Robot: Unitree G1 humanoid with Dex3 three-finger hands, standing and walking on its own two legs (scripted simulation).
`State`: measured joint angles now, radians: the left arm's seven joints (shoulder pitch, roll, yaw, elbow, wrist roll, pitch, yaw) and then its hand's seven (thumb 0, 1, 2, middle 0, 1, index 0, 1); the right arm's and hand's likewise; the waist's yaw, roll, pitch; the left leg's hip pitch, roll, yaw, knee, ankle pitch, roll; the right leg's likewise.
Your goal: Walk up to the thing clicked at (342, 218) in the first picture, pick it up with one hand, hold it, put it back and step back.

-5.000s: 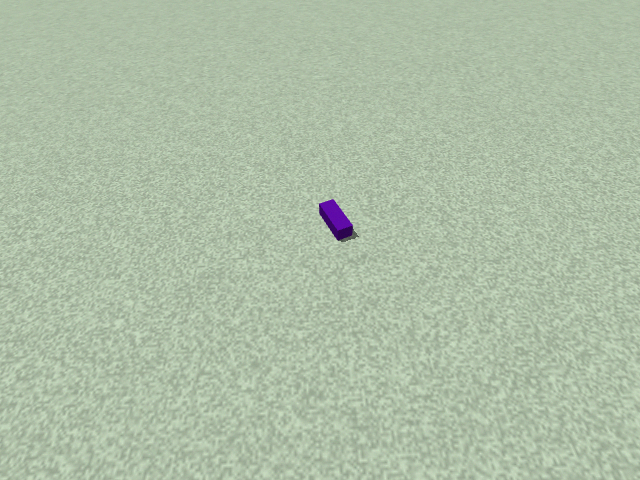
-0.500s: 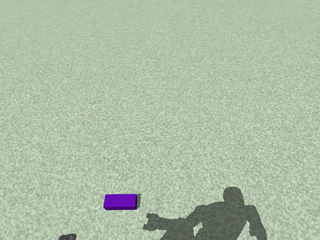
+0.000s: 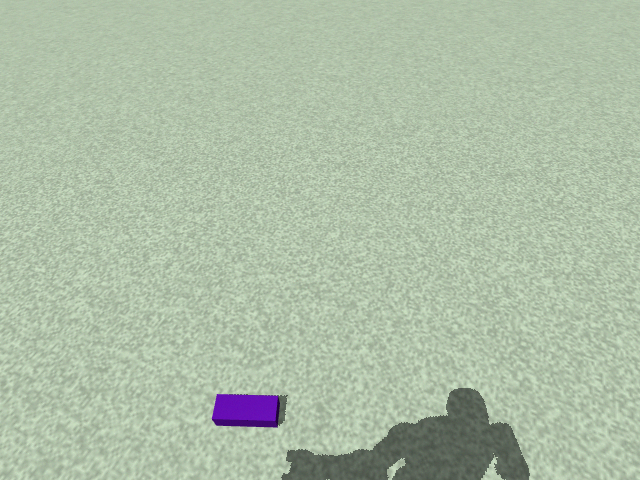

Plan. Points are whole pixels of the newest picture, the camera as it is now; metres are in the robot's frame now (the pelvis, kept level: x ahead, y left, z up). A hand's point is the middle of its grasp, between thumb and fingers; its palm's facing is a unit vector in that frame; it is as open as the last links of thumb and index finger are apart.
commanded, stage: walk up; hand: left
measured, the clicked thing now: (247, 410) +0.46 +0.26 -0.75
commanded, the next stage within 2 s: stand in 0.20 s
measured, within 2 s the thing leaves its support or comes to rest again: neither
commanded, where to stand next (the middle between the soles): +0.07 +0.00 m, yaw +0 degrees
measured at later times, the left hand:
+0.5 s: hand out of the picture +0.09 +0.25 -0.15, palm faces -0.02 -0.94 -0.34, open 7.3 cm
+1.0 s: hand out of the picture +0.09 +0.24 -0.15, palm faces -0.03 -0.94 -0.35, open 7.3 cm
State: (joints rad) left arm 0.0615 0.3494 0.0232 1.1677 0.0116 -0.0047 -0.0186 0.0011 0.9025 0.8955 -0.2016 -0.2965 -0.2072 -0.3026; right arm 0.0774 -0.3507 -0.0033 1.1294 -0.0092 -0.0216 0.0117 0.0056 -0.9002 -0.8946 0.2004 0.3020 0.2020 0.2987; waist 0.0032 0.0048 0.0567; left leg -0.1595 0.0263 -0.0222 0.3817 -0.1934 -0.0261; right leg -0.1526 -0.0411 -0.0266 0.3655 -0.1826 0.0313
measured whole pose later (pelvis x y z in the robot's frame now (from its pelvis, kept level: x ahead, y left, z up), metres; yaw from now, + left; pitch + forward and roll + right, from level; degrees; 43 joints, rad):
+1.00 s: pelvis +0.01 -0.01 +0.00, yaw +0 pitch -2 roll +0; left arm 0.09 0.35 0.00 1.15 0.01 -0.01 -0.01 0.00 0.90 0.90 -0.20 -0.30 -0.21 -0.30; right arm 0.09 -0.35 -0.01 1.15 -0.01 -0.01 0.01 0.01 -0.90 -0.89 0.20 0.30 0.20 0.30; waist -0.01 0.01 0.05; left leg -0.12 0.04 -0.03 0.31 -0.17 -0.04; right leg -0.12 -0.03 -0.03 0.32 -0.18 0.02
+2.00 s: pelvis +0.02 -0.01 +0.00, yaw +0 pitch -1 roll +0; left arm 0.10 0.35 0.00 1.13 0.01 -0.01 -0.01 0.00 0.90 0.90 -0.20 -0.30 -0.21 -0.30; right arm 0.10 -0.35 0.00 1.14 -0.01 -0.01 0.01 0.01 -0.90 -0.89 0.20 0.30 0.20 0.30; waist 0.00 0.01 0.05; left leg -0.10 0.04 -0.02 0.30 -0.18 -0.04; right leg -0.11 -0.03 -0.03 0.32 -0.19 0.02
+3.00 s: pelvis +0.02 -0.01 +0.00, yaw -1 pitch -1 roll +0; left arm 0.11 0.35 0.00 1.13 0.01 -0.01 -0.01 0.00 0.90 0.90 -0.20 -0.30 -0.21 -0.30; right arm 0.11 -0.35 0.00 1.13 -0.01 -0.01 0.01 0.01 -0.90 -0.89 0.20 0.30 0.20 0.30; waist 0.00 0.01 0.05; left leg -0.09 0.04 -0.01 0.30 -0.19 -0.04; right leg -0.11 -0.03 -0.02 0.32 -0.19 0.02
